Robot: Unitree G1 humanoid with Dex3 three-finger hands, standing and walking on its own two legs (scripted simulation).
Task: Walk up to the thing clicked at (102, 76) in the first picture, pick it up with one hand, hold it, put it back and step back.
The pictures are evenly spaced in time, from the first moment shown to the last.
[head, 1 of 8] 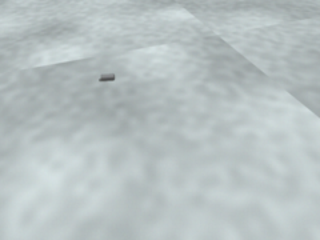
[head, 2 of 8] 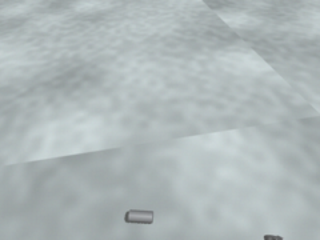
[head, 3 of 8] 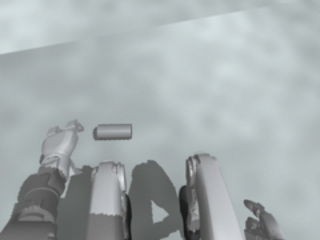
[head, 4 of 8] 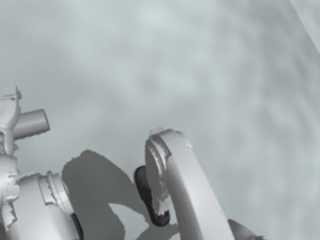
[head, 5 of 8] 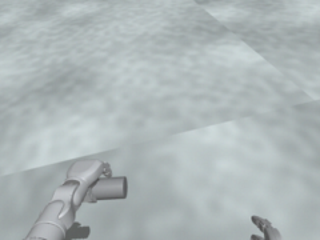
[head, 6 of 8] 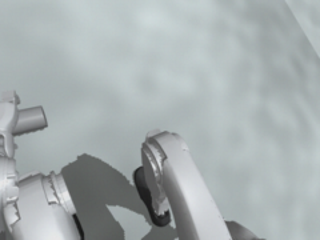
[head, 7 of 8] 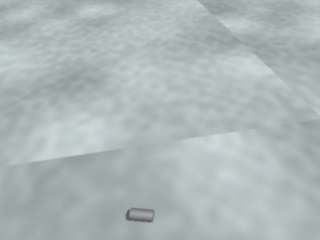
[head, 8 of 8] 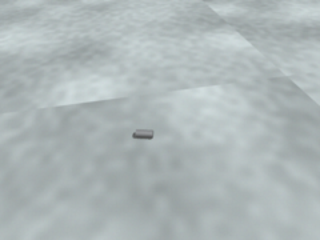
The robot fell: no
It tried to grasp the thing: yes
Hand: left
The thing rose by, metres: 0.65
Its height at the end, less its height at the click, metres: +0.00
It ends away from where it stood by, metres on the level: 0.01
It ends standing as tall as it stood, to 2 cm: yes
